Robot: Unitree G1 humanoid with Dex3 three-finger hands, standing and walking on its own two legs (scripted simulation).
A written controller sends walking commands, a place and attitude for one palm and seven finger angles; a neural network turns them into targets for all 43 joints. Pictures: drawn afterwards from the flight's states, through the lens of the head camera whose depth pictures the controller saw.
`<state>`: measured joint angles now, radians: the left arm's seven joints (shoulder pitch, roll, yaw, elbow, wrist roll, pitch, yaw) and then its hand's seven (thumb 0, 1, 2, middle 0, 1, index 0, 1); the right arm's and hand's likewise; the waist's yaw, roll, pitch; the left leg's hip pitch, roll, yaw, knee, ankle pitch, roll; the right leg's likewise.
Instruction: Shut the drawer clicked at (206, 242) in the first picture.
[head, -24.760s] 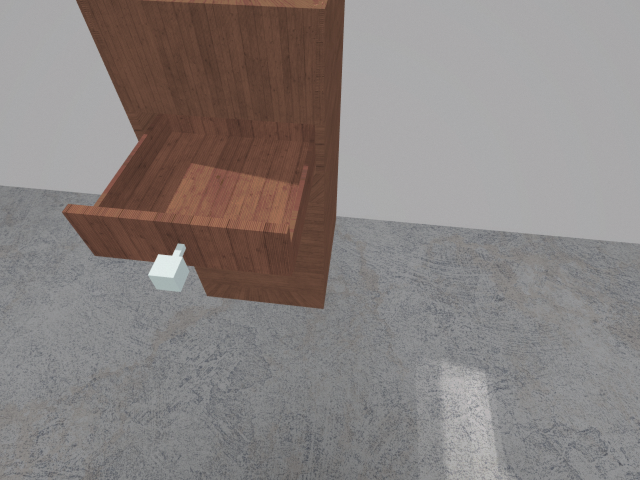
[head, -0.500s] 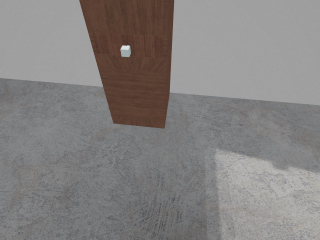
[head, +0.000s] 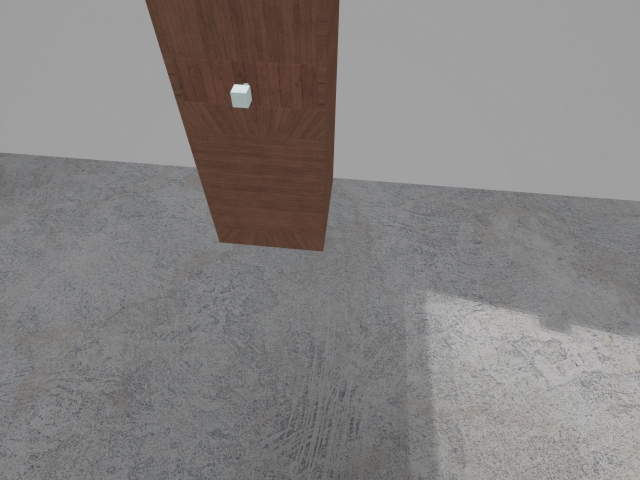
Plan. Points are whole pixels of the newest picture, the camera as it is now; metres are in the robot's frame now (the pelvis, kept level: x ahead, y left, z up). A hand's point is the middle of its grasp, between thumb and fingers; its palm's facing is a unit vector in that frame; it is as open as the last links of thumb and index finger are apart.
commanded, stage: look to check the result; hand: left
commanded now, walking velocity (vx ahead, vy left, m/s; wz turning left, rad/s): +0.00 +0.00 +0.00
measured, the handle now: (243, 92) +1.03 +0.27 -0.07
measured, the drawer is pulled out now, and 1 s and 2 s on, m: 0.00 0.00 0.00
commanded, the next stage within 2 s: stand and wait in 0.36 s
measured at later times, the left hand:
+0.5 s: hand out of the picture +0.02 +0.17 -0.17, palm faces +0.04 -0.98 -0.20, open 7.3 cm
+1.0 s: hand out of the picture +0.05 +0.19 -0.17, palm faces +0.03 -0.97 -0.24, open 7.3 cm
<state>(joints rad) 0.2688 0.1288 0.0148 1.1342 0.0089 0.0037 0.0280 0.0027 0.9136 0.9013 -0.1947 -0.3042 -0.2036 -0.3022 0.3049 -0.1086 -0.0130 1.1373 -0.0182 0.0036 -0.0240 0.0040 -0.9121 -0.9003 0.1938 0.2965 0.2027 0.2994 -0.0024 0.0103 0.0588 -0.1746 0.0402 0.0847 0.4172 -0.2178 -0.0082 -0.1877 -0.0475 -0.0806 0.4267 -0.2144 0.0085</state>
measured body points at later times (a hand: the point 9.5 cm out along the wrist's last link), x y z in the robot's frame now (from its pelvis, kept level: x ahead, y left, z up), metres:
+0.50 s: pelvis +0.01 -0.01 +0.00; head +0.03 -0.01 +0.45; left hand +0.02 +0.22 -0.16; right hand +0.01 -0.23 -0.16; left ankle +0.00 +0.12 -0.74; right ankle +0.01 -0.12 -0.74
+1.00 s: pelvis +0.02 -0.01 +0.00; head +0.03 -0.02 +0.45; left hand +0.05 +0.24 -0.15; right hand +0.04 -0.25 -0.16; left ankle +0.00 +0.12 -0.74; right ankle +0.01 -0.12 -0.74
